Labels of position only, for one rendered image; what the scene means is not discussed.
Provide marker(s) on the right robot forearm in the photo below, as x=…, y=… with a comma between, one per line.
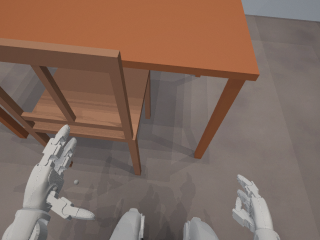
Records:
x=265, y=234

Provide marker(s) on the right robot thigh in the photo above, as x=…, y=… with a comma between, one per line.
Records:
x=198, y=230

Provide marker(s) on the left robot forearm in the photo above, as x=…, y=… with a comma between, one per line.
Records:
x=29, y=224

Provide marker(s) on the table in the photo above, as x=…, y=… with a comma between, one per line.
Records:
x=196, y=37

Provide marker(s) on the right robot hand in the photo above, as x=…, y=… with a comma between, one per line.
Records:
x=257, y=214

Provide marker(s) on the right robot shin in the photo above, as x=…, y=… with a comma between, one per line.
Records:
x=196, y=218

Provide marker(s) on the chair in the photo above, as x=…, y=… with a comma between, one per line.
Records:
x=90, y=91

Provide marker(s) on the left robot hand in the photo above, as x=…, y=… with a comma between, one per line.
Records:
x=48, y=173

